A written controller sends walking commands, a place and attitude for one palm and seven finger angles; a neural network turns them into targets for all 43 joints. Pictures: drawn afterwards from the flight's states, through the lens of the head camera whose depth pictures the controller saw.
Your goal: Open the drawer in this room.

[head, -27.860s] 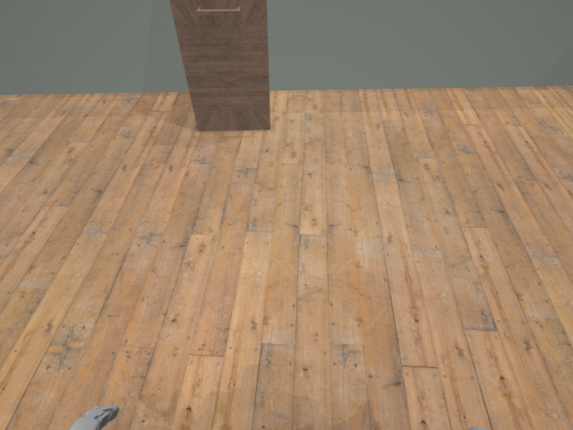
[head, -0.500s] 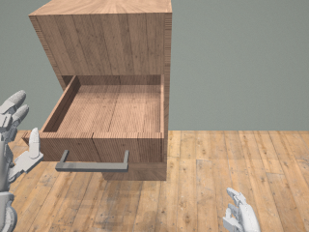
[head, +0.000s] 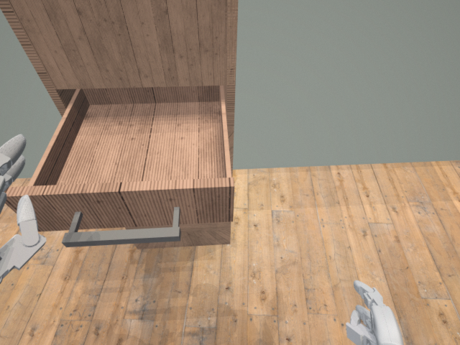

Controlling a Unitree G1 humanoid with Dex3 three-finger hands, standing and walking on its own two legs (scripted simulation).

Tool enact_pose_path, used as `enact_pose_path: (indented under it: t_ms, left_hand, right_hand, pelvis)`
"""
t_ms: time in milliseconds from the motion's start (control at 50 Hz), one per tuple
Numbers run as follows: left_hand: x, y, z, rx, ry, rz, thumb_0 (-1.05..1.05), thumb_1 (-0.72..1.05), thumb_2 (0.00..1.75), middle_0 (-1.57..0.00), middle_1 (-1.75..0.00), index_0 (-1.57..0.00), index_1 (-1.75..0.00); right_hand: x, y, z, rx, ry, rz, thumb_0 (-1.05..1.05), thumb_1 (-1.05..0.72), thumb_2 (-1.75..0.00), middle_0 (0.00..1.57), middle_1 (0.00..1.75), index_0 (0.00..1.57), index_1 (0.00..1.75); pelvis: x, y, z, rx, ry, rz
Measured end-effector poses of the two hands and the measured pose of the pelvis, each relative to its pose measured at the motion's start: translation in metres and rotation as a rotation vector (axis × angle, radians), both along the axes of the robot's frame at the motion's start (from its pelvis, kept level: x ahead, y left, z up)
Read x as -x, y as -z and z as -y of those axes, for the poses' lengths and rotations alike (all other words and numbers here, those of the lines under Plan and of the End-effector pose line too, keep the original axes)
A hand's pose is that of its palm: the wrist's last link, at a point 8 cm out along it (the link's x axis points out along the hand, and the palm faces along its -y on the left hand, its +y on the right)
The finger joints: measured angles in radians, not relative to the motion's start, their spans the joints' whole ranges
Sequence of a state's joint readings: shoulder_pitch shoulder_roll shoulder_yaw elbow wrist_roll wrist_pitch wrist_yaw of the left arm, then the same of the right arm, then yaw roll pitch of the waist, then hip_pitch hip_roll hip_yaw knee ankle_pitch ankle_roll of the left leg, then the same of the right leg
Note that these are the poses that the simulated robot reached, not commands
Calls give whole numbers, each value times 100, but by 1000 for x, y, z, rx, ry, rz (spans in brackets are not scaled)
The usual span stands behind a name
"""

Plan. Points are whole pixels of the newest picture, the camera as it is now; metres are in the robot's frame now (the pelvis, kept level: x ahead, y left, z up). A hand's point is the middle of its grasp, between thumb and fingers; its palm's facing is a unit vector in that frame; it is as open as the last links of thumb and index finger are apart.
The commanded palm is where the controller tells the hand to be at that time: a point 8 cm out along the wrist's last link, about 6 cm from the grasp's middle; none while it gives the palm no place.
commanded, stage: step back with the hand held close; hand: left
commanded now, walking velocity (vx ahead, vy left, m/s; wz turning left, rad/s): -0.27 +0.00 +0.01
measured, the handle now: (125, 226) +0.30 +0.21 +0.03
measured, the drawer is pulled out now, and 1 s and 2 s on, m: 0.30 0.30 0.30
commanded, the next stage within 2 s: stop stepping back and stand still in 0.72 s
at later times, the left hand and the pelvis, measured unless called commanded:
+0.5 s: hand out of the picture +0.09 +0.23 +0.20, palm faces +0.43 -0.78 -0.46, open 7.4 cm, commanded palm +0.02 +0.27 +0.22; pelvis -0.10 -0.01 +0.00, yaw +1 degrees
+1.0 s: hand out of the picture -0.08 +0.25 +0.19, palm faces +0.45 -0.78 -0.43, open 7.4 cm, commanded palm -0.15 +0.29 +0.22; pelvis -0.27 +0.01 -0.01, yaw +3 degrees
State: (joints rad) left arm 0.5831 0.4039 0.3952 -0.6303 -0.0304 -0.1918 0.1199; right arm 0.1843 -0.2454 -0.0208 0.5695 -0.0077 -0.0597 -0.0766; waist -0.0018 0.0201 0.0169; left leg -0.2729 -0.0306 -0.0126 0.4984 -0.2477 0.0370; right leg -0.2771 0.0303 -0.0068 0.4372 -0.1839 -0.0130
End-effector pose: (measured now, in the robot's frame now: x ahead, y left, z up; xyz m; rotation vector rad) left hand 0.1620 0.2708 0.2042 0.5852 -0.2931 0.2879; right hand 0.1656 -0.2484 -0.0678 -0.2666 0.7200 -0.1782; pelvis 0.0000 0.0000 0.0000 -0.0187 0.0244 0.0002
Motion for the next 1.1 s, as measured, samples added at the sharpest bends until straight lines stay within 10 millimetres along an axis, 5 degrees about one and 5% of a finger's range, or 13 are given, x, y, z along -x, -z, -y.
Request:
enact_pose_path:
  t_ms: [240, 420, 620, 760, 1000, 1100]
  left_hand:
    - [50, -17, -1, -68, -38, 147, 1, 89, 90, -22, -31, -21, -31]
    - [87, -14, 10, 3, -29, 134, 1, 89, 90, -22, -30, -21, -31]
    - [156, -8, -11, -45, -29, 112, 1, 89, 90, -22, -31, -21, -31]
    - [211, -21, -2, -91, -53, 199, 1, 89, 90, -22, -30, -21, -31]
    - [286, 4, -21, 11, -46, 146, 1, 89, 90, -22, -30, -21, -31]
    - [318, -17, -24, -24, -50, 209, 1, 89, 90, -22, -31, -21, -31]
  right_hand:
    - [40, 6, -15, -9, -36, 54, 1, -90, -89, 20, 30, 20, 30]
    - [89, 9, -6, -72, -1, 8, 1, -90, -89, 21, 30, 20, 30]
    - [139, 0, -8, 12, -29, 16, 1, -90, -89, 20, 30, 20, 30]
    - [171, 10, -19, -44, -88, 68, 1, -90, -89, 20, 30, 20, 30]
    - [272, 0, -23, 28, -50, 25, 1, -90, -89, 20, 30, 20, 30]
    - [319, -4, -30, -10, -33, 7, 1, -90, -89, 20, 30, 20, 30]
  pelvis:
    - [35, 11, 3, -33, 2, -3]
    - [79, 3, 12, -31, -11, 6]
    - [142, 8, 1, -23, -31, 5]
    - [184, 16, 9, -14, -22, 12]
    - [268, 12, -8, 3, -56, 14]
    - [288, 2, -8, 10, -43, 36]
